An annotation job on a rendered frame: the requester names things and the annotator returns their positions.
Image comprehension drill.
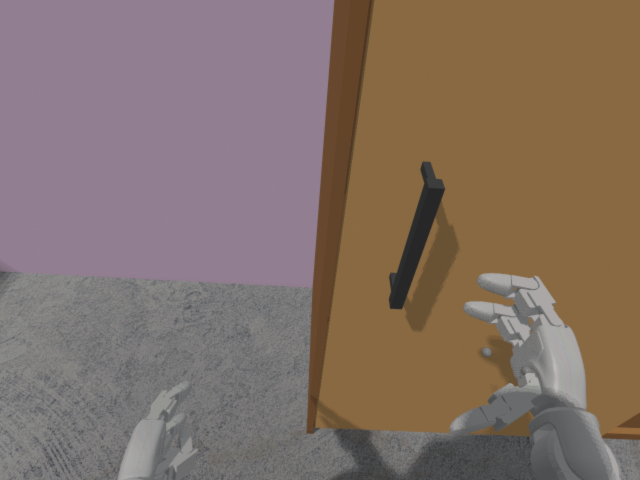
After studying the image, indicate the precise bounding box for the left robot hand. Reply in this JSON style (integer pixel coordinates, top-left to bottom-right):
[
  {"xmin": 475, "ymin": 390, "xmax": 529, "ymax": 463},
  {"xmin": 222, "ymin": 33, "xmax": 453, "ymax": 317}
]
[{"xmin": 117, "ymin": 381, "xmax": 198, "ymax": 480}]

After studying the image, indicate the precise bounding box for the robot right forearm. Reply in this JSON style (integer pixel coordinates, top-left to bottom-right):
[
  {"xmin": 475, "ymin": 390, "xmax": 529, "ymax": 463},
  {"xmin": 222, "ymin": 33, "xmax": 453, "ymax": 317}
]
[{"xmin": 528, "ymin": 407, "xmax": 622, "ymax": 480}]

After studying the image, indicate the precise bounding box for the handle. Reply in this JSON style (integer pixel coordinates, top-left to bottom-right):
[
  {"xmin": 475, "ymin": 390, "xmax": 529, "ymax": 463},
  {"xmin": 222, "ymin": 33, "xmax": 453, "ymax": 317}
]
[{"xmin": 389, "ymin": 161, "xmax": 445, "ymax": 309}]

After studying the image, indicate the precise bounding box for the right robot hand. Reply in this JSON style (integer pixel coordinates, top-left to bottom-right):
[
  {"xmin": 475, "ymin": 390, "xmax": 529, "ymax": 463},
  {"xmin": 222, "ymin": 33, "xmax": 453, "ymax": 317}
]
[{"xmin": 449, "ymin": 273, "xmax": 587, "ymax": 435}]

